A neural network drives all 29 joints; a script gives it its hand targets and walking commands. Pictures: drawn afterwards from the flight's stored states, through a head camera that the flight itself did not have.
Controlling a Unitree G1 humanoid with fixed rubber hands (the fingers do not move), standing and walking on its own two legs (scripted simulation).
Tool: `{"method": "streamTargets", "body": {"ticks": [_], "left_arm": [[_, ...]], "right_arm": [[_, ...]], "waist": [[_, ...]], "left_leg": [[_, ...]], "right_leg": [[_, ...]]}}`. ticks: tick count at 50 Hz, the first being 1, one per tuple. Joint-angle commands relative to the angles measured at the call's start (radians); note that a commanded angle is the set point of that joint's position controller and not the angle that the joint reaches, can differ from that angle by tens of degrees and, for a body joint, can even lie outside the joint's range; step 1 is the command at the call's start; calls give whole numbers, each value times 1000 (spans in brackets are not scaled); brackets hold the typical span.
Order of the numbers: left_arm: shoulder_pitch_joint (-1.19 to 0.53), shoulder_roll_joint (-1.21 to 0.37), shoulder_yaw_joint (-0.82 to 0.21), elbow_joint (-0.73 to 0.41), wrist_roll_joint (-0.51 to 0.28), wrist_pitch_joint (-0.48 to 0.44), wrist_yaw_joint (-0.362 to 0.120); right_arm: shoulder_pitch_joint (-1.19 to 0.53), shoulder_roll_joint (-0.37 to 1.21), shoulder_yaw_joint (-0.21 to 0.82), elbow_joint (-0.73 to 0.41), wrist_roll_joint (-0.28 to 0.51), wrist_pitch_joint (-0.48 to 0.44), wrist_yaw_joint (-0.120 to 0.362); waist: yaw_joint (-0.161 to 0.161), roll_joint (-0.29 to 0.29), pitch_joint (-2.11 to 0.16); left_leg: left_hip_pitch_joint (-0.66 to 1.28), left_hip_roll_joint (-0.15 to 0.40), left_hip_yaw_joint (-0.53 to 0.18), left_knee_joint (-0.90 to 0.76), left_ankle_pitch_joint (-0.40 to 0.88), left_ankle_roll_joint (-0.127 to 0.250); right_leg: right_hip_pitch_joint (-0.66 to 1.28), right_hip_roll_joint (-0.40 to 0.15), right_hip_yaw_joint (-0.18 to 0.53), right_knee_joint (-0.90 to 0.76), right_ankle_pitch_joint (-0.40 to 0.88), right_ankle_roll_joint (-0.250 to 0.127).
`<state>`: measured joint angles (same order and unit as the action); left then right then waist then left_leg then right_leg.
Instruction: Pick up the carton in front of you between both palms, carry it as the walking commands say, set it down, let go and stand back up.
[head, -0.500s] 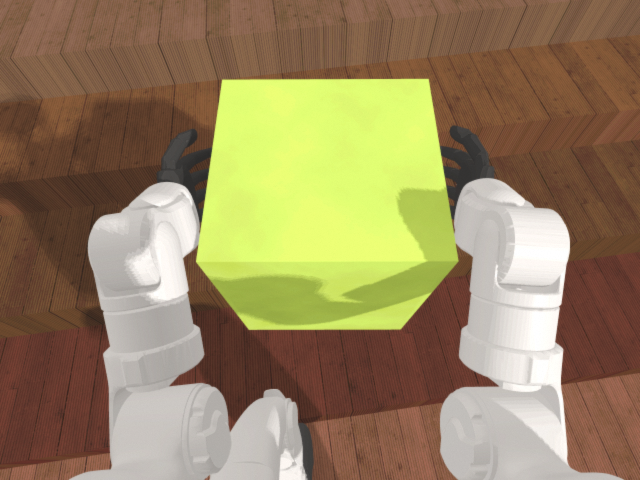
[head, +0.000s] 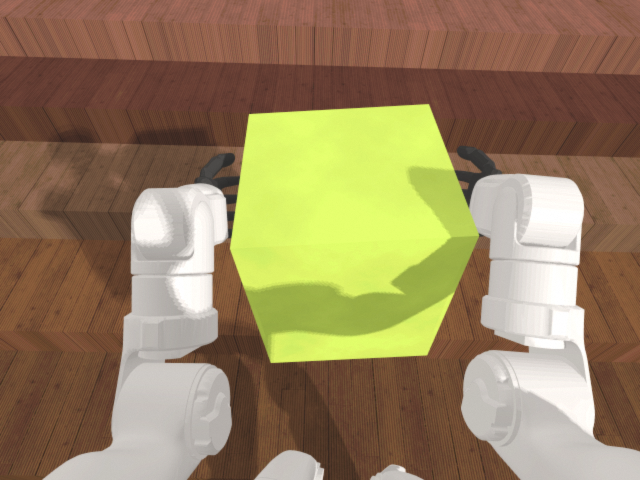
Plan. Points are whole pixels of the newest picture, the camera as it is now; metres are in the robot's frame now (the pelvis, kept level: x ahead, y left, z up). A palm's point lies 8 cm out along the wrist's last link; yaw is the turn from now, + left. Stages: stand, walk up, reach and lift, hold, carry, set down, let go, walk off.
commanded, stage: carry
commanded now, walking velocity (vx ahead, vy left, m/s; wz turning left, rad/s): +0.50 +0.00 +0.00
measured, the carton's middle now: (344, 242) +0.39 +0.05 +0.09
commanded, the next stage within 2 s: none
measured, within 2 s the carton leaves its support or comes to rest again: neither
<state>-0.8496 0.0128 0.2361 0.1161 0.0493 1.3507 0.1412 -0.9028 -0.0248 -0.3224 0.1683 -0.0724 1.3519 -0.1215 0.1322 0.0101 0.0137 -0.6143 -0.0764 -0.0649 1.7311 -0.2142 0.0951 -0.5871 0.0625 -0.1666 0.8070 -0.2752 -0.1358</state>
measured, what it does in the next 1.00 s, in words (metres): climbs: left foot 0.13 m higher, then right foot 0.13 m higher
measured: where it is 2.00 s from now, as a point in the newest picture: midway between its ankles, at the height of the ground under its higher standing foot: (346, 112)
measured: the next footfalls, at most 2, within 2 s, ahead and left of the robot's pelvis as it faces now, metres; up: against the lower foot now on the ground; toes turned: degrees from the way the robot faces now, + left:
left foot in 0.32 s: +0.39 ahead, +0.18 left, +0.13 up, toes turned +8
right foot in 0.84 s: +0.74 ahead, -0.07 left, +0.26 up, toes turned -7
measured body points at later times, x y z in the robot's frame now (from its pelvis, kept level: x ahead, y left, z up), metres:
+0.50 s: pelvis +0.29 +0.09 +0.13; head +0.33 +0.09 +0.58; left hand +0.69 +0.20 +0.25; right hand +0.65 -0.10 +0.24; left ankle +0.35 +0.18 -0.56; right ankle +0.20 -0.03 -0.40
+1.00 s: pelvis +0.59 +0.03 +0.25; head +0.62 +0.03 +0.70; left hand +0.95 +0.22 +0.38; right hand +0.99 -0.08 +0.38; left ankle +0.47 +0.14 -0.28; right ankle +0.70 -0.06 -0.43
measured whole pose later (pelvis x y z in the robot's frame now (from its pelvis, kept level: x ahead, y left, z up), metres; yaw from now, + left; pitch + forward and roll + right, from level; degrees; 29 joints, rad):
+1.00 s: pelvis +0.59 +0.03 +0.25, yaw +0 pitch +2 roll -3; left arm -0.82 0.01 0.19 0.18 0.02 1.32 0.16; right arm -0.83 -0.02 -0.34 0.14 -0.10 1.36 -0.10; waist 0.14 0.05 0.02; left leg -0.60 -0.02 -0.08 1.70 -0.20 0.08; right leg -0.63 0.00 -0.19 0.86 -0.27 -0.12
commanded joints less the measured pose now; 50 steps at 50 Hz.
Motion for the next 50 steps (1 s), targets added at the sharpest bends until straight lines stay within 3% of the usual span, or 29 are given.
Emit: {"method": "streamTargets", "body": {"ticks": [1,4,7,8,10,12,14,16,17,18,19,20,22,23,25,28,32,33,36,38,40,41,42,43,44,45,46,48,50], "left_arm": [[-1046,-1206,-659,-230,-611,-31,-261],[-1057,-1186,-627,-206,-622,-26,-261],[-975,-1154,-578,-95,-585,-16,-266],[-965,-1146,-565,-66,-578,-15,-268],[-958,-1131,-535,-27,-555,-13,-276],[-959,-1118,-499,0,-526,-7,-281],[-938,-1109,-468,24,-487,6,-276],[-848,-1092,-425,78,-441,15,-269],[-809,-1077,-403,93,-404,14,-264],[-796,-1062,-384,99,-365,9,-259],[-703,-1070,-372,119,-329,-2,-259],[-706,-1050,-356,106,-305,-15,-251],[-731,-1067,-361,51,-269,-35,-238],[-752,-1063,-373,9,-270,-43,-229],[-746,-1045,-404,-49,-268,-59,-209],[-663,-1026,-459,-80,-262,-69,-192],[-635,-1003,-533,-106,-279,-56,-187],[-648,-995,-547,-106,-284,-49,-188],[-665,-962,-563,-80,-300,-29,-187],[-695,-965,-567,-59,-325,-17,-188],[-710,-1004,-585,-29,-368,-8,-189],[-691,-1023,-584,-13,-394,-7,-193],[-697,-1047,-584,-18,-416,-10,-201],[-730,-1079,-591,-24,-439,-15,-211],[-772,-1104,-602,-24,-464,-24,-224],[-749,-1138,-602,-16,-504,-39,-240],[-814,-1184,-606,-67,-534,-50,-252],[-950,-1227,-628,-175,-573,-71,-268],[-983,-1239,-641,-232,-595,-75,-268]], "right_arm": [[-694,916,450,-108,270,-17,189],[-639,848,420,-73,210,-21,165],[-606,833,422,6,181,-7,159],[-613,830,419,32,175,-1,159],[-639,840,420,64,179,6,158],[-680,879,448,74,205,14,161],[-709,958,489,84,275,23,170],[-693,1032,515,114,337,25,182],[-707,1073,528,110,370,18,192],[-729,1102,556,98,401,5,203],[-724,1143,572,72,454,-18,218],[-748,1190,585,23,493,-37,232],[-901,1255,646,-143,563,-72,250],[-965,1281,678,-212,591,-85,255],[-973,1284,708,-279,616,-99,258],[-876,1258,728,-284,600,-96,256],[-735,1159,713,-243,546,-76,252],[-722,1131,706,-231,531,-69,251],[-709,1061,687,-189,506,-45,255],[-691,1042,655,-155,483,-30,255],[-643,1012,605,-101,451,-9,251],[-643,993,592,-87,434,-2,249],[-645,984,578,-65,411,-1,248],[-630,987,562,-49,387,-4,243],[-612,1001,533,-31,357,-11,236],[-558,972,501,-8,319,-18,231],[-578,983,489,-14,305,-27,224],[-674,1011,505,-88,304,-34,214],[-727,1007,529,-155,318,-35,199]], "waist": [[-69,10,-528],[-36,-11,-508],[7,-54,-494],[-7,-55,-467],[-16,-46,-388],[-60,-33,-336],[-108,-182,-352],[-194,-307,-508],[-277,-283,-603],[-308,-130,-713],[-247,237,-716],[-243,224,-793],[-223,78,-682],[-214,51,-612],[-192,39,-564],[-203,-4,-527],[-276,101,-508],[-286,80,-467],[-221,56,-323],[-182,88,-294],[-113,222,-400],[-42,295,-489],[30,304,-569],[77,181,-631],[24,-70,-742],[-20,-292,-817],[-41,-193,-818],[-63,-81,-643],[-74,-69,-574]], "left_leg": [[-265,59,-9,51,-63,28],[-373,69,101,33,-164,38],[-707,128,45,238,-295,53],[-788,152,8,291,-347,54],[-824,178,75,202,-347,29],[-493,201,158,-213,-250,7],[-28,138,289,-515,-77,29],[129,25,368,-637,-47,62],[318,-18,349,-860,34,54],[619,76,74,-1037,180,101],[812,392,-553,-1262,625,231],[794,415,-672,-1237,742,309],[744,365,-501,-1187,390,230],[715,350,-445,-1204,164,184],[684,332,-342,-1258,-1,138],[734,359,-269,-1296,65,143],[1008,451,-285,-1349,238,219],[1051,463,-281,-1364,199,211],[849,361,-117,-1501,-6,117],[543,273,99,-1667,149,113],[448,244,232,-1542,954,101],[537,261,256,-1383,1327,82],[595,258,274,-1149,1442,45],[563,199,261,-837,1253,-7],[231,89,125,-472,426,-89],[47,-56,-2,-14,-33,-101],[-22,-8,-125,119,-2,-59],[-170,63,-68,119,4,-10],[-237,99,-39,96,-16,21]], "right_leg": [[597,-287,606,-383,160,-132],[679,-320,519,-405,324,-169],[885,-388,563,-421,292,-195],[907,-401,570,-424,254,-187],[850,-354,485,-505,91,-145],[581,-279,307,-648,90,-97],[322,-224,89,-658,598,-71],[507,-237,7,-343,1426,-34],[526,-208,-11,-72,1502,6],[350,-160,95,257,1134,78],[-51,33,121,659,19,156],[-80,45,315,985,-17,125],[-259,-21,300,1068,14,70],[-331,-50,292,1046,24,49],[-361,-90,259,973,26,36],[-427,-113,203,811,-54,42],[-843,-141,160,1185,-223,22],[-953,-156,185,1240,-303,21],[-874,-199,116,946,-234,47],[-438,-186,-22,562,-115,52],[-2,-72,-90,370,68,-4],[91,-19,-135,340,79,-19],[220,17,-135,190,80,-9],[414,47,-71,-96,179,15],[766,-207,385,-247,438,-113],[781,-386,834,-384,525,-239],[749,-367,816,-310,419,-244],[620,-343,685,-300,201,-159],[550,-331,605,-351,-80,-119]]}}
